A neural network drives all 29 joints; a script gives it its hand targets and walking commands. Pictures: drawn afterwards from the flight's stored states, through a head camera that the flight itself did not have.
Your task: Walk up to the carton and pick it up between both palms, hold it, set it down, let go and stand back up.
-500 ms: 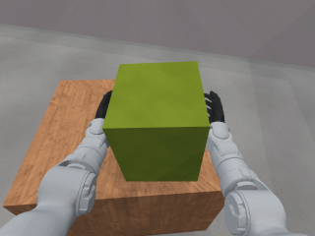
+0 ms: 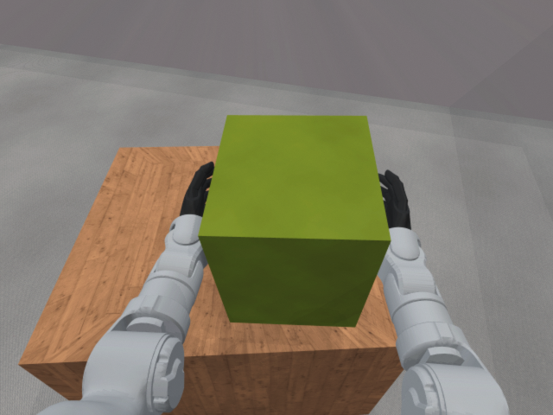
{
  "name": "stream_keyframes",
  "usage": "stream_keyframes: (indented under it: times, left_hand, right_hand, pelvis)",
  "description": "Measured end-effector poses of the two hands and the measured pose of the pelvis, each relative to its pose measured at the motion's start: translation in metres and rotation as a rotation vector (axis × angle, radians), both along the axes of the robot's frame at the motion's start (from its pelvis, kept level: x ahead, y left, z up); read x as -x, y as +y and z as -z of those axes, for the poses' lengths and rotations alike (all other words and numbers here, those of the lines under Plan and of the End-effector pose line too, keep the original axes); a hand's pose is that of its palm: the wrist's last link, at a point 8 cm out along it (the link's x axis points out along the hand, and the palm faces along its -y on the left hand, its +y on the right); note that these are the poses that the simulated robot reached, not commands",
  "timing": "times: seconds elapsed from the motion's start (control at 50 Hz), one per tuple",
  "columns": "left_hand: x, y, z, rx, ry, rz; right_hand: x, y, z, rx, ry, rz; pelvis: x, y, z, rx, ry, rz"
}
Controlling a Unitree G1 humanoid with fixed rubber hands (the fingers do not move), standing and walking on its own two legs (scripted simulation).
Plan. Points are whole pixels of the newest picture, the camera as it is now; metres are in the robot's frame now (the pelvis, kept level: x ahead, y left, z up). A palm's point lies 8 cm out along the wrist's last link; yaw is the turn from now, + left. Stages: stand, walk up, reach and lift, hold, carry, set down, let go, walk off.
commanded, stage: reach and lift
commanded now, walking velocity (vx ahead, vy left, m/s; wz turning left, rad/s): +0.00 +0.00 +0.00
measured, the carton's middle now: (293, 225) +0.40 -0.02 +0.07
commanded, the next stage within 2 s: hold in 1.80 s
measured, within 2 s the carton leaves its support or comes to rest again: neither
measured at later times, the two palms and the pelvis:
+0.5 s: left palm (185, 211) +0.37 +0.14 +0.13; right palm (397, 221) +0.37 -0.16 +0.12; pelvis +0.02 -0.02 +0.00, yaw +3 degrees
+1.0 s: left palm (159, 212) +0.34 +0.16 +0.16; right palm (388, 214) +0.35 -0.14 +0.15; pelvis -0.01 -0.03 +0.00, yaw +4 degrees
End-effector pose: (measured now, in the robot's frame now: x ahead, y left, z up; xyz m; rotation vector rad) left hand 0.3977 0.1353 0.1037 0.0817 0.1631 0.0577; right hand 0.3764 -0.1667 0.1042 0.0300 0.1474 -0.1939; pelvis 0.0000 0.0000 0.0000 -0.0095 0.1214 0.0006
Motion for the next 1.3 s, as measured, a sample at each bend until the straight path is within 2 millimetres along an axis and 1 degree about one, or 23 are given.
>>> stream_keyframes:
  times: [0.06, 0.16, 0.24, 0.32, 0.42, 0.46, 0.52, 0.58, 0.62, 0.66, 0.72, 0.76, 0.8, 0.84, 0.92, 1.0, 1.14, 1.22, 1.3]
  left_hand:
    - [0.005, 0.006, -0.005, 0.008, 0.008, -0.029]
    - [0.018, 0.019, -0.001, 0.025, 0.044, -0.07]
    - [0.025, 0.023, 0.0, 0.036, 0.038, -0.081]
    - [0.024, 0.021, -0.011, 0.035, -0.002, -0.069]
    - [0.022, 0.012, -0.027, 0.013, -0.028, -0.046]
    - [0.023, 0.009, -0.03, 0.005, -0.021, -0.036]
    - [0.028, 0.005, -0.029, -0.003, 0.001, -0.023]
    - [0.037, 0.003, -0.026, -0.006, 0.017, -0.019]
    - [0.044, 0.003, -0.027, -0.005, 0.013, -0.02]
    - [0.051, 0.004, -0.031, -0.001, -0.008, -0.026]
    - [0.06, 0.007, -0.046, 0.006, -0.057, -0.042]
    - [0.062, 0.01, -0.055, 0.008, -0.076, -0.056]
    - [0.061, 0.014, -0.061, 0.01, -0.067, -0.073]
    - [0.06, 0.018, -0.062, 0.012, -0.038, -0.087]
    - [0.058, 0.025, -0.06, 0.013, 0.008, -0.098]
    - [0.056, 0.028, -0.059, 0.01, 0.004, -0.092]
    - [0.049, 0.024, -0.06, 0.01, -0.009, -0.067]
    - [0.043, 0.02, -0.062, 0.002, -0.001, -0.056]
    - [0.04, 0.017, -0.068, -0.007, -0.017, -0.052]
  right_hand:
    - [-0.005, 0.005, -0.006, 0.001, 0.008, -0.032]
    - [-0.005, 0.017, 0.0, 0.004, 0.043, -0.079]
    - [-0.002, 0.022, 0.001, -0.008, 0.035, -0.089]
    - [0.0, 0.019, -0.011, -0.026, -0.006, -0.078]
    - [0.003, 0.01, -0.025, -0.023, -0.032, -0.058]
    - [0.007, 0.006, -0.024, -0.016, -0.024, -0.052]
    - [0.014, 0.002, -0.017, -0.008, -0.004, -0.047]
    - [0.024, 0.0, -0.009, -0.007, 0.012, -0.047]
    - [0.031, 0.001, -0.008, -0.012, 0.006, -0.05]
    - [0.036, 0.002, -0.012, -0.02, -0.017, -0.054]
    - [0.039, 0.005, -0.028, -0.026, -0.068, -0.064]
    - [0.038, 0.008, -0.039, -0.017, -0.086, -0.073]
    - [0.034, 0.012, -0.045, 0.001, -0.076, -0.088]
    - [0.029, 0.016, -0.046, 0.021, -0.048, -0.104]
    - [0.023, 0.023, -0.043, 0.043, -0.005, -0.124]
    - [0.022, 0.026, -0.044, 0.031, -0.012, -0.12]
    - [0.022, 0.022, -0.045, 0.02, -0.026, -0.092]
    - [0.02, 0.018, -0.044, 0.018, -0.018, -0.08]
    - [0.018, 0.015, -0.048, 0.005, -0.037, -0.076]
  pelvis:
    - [-0.006, -0.004, -0.002, -0.004, -0.05, 0.002]
    - [-0.013, -0.012, -0.003, -0.005, -0.127, -0.026]
    - [-0.016, -0.019, -0.002, -0.006, -0.15, -0.063]
    - [-0.017, -0.024, -0.001, -0.006, -0.156, -0.086]
    - [-0.017, -0.025, -0.001, -0.009, -0.181, -0.078]
    - [-0.017, -0.024, -0.001, -0.01, -0.197, -0.068]
    - [-0.017, -0.022, -0.001, -0.011, -0.219, -0.056]
    - [-0.016, -0.021, -0.001, -0.01, -0.234, -0.051]
    - [-0.015, -0.021, 0.0, -0.01, -0.237, -0.052]
    - [-0.013, -0.02, 0.0, -0.009, -0.237, -0.054]
    - [-0.009, -0.021, 0.0, -0.009, -0.24, -0.059]
    - [-0.005, -0.021, 0.0, -0.011, -0.248, -0.057]
    - [-0.001, -0.023, 0.0, -0.013, -0.259, -0.053]
    - [0.003, -0.024, 0.0, -0.015, -0.266, -0.05]
    - [0.009, -0.026, 0.0, -0.013, -0.267, -0.053]
    - [0.013, -0.025, 0.0, -0.008, -0.259, -0.064]
    - [0.013, -0.021, 0.0, -0.006, -0.246, -0.068]
    - [0.01, -0.018, 0.0, -0.007, -0.243, -0.059]
    - [0.005, -0.015, 0.0, -0.006, -0.243, -0.052]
